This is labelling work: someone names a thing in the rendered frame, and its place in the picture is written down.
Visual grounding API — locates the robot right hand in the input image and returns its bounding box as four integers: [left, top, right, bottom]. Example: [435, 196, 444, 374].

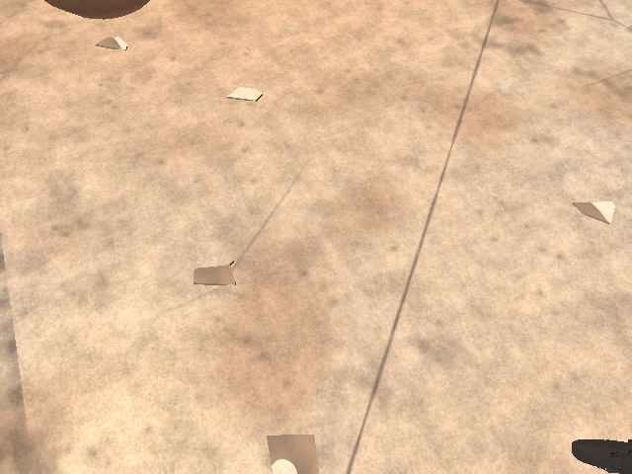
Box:
[572, 439, 632, 474]

